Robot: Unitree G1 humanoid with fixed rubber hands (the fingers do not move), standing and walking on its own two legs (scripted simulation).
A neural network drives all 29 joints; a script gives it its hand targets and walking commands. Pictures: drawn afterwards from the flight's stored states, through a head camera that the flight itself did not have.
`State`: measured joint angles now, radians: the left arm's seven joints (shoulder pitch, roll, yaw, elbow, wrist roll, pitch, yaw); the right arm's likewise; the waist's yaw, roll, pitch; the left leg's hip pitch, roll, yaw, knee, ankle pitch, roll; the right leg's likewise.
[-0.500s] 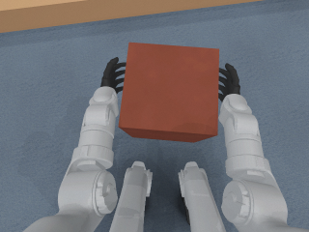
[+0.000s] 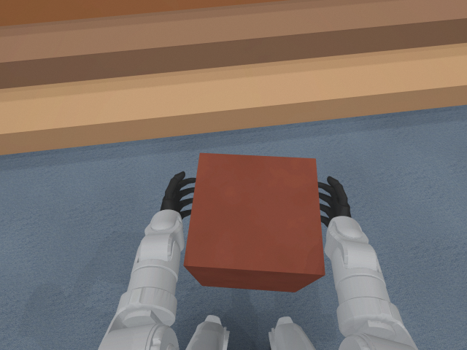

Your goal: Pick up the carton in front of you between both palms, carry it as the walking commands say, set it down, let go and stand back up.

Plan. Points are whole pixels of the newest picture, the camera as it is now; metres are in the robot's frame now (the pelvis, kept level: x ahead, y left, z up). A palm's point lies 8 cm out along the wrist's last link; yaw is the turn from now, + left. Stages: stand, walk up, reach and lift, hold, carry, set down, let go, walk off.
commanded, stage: reach and lift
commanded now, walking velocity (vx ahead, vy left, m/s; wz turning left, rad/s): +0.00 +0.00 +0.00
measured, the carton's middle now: (252, 229) +0.37 +0.00 -0.10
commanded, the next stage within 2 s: hold in 1.46 s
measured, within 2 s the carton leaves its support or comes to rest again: neither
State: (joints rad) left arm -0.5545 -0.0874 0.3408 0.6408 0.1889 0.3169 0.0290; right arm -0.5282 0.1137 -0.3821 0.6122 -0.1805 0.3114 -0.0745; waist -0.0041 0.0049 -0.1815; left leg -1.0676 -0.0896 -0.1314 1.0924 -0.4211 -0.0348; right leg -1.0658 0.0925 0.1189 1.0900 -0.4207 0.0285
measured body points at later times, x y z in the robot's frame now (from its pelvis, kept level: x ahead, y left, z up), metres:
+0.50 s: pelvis +0.04 +0.00 +0.09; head +0.00 +0.00 +0.54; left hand +0.34 +0.15 +0.11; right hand +0.34 -0.15 +0.10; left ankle +0.05 +0.13 -0.65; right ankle +0.05 -0.13 -0.65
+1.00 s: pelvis +0.03 +0.00 +0.09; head +0.00 +0.00 +0.54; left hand +0.34 +0.15 +0.12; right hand +0.34 -0.16 +0.11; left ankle +0.05 +0.13 -0.65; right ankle +0.05 -0.13 -0.65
